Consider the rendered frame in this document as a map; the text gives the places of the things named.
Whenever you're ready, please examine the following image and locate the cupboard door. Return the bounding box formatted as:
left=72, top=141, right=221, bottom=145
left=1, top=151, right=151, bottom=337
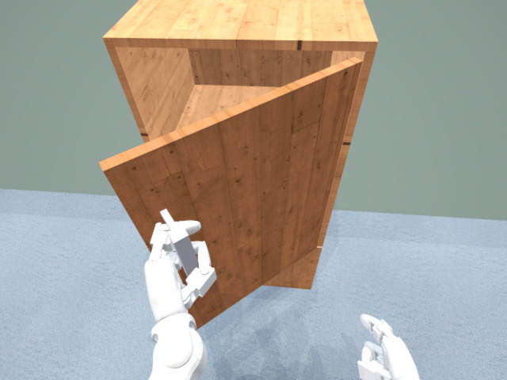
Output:
left=99, top=57, right=363, bottom=330

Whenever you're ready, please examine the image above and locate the robot left forearm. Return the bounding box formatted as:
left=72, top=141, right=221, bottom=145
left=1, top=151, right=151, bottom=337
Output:
left=148, top=313, right=208, bottom=380

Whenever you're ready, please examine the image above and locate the robot left hand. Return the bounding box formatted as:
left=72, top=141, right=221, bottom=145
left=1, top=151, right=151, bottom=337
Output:
left=144, top=221, right=217, bottom=324

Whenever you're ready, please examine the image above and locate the handle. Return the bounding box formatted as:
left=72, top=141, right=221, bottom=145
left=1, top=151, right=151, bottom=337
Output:
left=160, top=209, right=199, bottom=276

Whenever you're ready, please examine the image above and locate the robot right hand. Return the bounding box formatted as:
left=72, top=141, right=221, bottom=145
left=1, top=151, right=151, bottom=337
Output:
left=357, top=314, right=420, bottom=380

